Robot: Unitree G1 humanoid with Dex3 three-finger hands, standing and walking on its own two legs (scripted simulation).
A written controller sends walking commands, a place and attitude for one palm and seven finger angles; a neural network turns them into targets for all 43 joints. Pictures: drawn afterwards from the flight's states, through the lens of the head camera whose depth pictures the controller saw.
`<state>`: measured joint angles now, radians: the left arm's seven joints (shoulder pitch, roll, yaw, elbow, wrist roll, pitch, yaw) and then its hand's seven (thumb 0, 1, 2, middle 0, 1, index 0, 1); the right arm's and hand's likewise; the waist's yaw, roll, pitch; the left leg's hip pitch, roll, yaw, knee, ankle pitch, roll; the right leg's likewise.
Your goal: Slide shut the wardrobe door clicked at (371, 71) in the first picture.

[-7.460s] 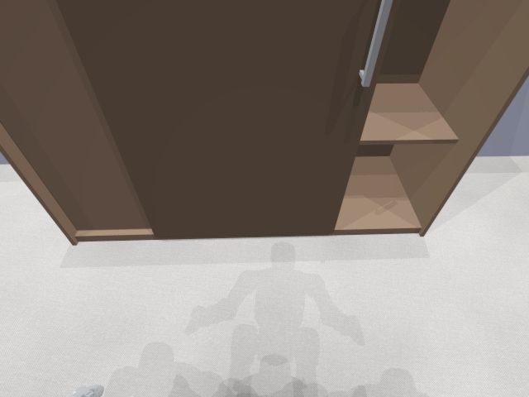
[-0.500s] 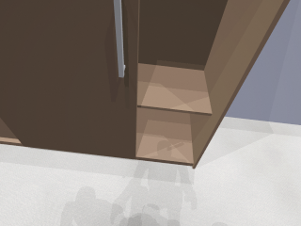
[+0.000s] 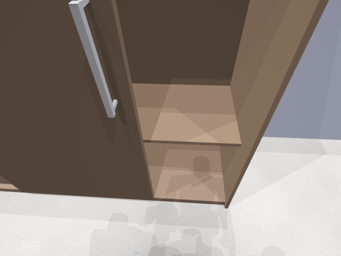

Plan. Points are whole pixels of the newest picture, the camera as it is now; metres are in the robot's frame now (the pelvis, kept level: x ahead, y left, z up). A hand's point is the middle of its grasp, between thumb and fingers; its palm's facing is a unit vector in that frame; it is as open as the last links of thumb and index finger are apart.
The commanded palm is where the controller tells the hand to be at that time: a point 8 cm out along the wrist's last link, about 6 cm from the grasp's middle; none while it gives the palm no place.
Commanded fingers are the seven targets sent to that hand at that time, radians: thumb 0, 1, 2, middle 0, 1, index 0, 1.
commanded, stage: come to a stop and stand still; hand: left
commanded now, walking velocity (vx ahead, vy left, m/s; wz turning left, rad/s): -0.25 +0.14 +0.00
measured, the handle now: (100, 66) +0.51 +0.20 +0.19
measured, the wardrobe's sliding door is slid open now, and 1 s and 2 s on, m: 0.42 0.42 0.42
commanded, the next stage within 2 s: look again from close up in 1.66 s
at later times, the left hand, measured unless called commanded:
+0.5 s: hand out of the picture +0.02 +0.24 -0.18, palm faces +0.03 -0.98 -0.21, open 7.3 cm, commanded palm none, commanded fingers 0.00 0.90 0.90 -0.20 -0.30 -0.20 -0.30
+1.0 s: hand out of the picture +0.01 +0.15 -0.18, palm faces +0.00 -0.99 -0.15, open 7.3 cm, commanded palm none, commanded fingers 0.00 0.90 0.90 -0.20 -0.30 -0.20 -0.30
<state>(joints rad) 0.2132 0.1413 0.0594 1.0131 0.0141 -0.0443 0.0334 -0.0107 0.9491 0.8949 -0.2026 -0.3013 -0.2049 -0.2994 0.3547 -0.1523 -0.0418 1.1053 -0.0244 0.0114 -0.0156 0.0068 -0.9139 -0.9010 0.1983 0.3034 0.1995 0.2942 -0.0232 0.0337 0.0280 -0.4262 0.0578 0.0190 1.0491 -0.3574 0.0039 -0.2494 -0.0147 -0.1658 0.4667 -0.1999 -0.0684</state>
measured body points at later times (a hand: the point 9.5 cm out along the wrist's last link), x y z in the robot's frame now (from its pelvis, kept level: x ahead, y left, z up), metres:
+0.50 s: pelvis +0.01 +0.04 +0.00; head +0.03 +0.06 +0.45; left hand +0.02 +0.29 -0.16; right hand +0.10 -0.18 -0.14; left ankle +0.07 +0.15 -0.74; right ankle -0.05 -0.08 -0.68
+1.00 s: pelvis +0.01 -0.01 +0.00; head +0.01 -0.01 +0.45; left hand +0.01 +0.20 -0.16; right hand -0.07 -0.21 -0.16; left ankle +0.07 +0.15 -0.74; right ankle -0.05 -0.09 -0.74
